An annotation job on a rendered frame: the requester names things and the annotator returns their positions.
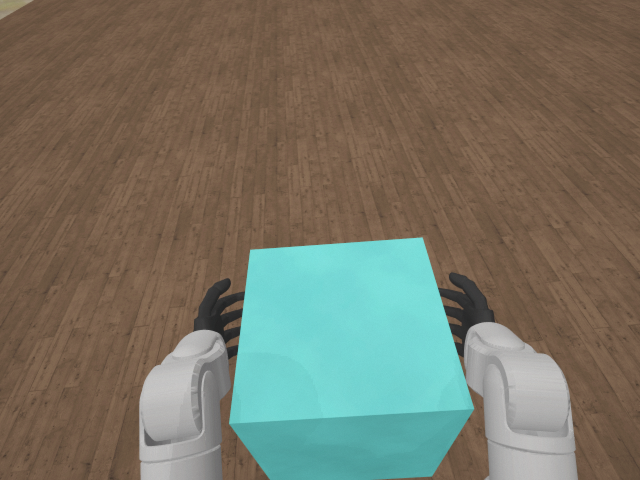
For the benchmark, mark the carton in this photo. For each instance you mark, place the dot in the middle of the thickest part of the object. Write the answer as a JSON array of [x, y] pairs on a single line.
[[346, 366]]

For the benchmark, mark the robot right forearm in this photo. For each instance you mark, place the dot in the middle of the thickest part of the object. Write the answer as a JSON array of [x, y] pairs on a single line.
[[527, 408]]

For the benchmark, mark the robot right hand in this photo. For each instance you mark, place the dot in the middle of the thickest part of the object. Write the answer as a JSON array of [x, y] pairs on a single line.
[[474, 304]]

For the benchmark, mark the robot left forearm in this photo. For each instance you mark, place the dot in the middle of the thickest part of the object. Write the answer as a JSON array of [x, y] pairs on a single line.
[[179, 411]]

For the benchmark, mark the robot left hand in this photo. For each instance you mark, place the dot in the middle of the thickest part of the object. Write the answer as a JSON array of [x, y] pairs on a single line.
[[211, 307]]

